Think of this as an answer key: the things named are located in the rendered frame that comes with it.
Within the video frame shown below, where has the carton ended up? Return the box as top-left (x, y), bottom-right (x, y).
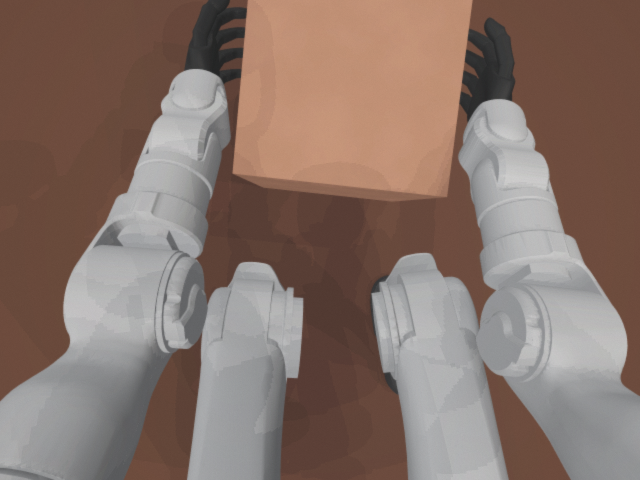
top-left (232, 0), bottom-right (473, 202)

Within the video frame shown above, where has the robot right foot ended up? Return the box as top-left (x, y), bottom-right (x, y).
top-left (370, 275), bottom-right (399, 395)

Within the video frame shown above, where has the right robot hand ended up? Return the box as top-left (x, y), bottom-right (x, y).
top-left (459, 18), bottom-right (515, 122)

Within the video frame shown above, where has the right robot forearm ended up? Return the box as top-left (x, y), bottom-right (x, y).
top-left (458, 99), bottom-right (627, 356)

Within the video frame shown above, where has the robot right upper arm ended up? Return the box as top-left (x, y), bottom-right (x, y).
top-left (476, 282), bottom-right (640, 480)

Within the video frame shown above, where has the robot left upper arm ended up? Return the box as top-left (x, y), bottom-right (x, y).
top-left (0, 245), bottom-right (208, 480)

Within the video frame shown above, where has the left robot hand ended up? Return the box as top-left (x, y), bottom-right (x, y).
top-left (184, 0), bottom-right (247, 84)

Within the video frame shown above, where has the robot right shin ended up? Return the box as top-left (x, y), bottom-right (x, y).
top-left (386, 253), bottom-right (479, 379)

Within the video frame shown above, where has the left robot forearm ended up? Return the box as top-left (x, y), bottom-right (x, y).
top-left (63, 69), bottom-right (231, 334)

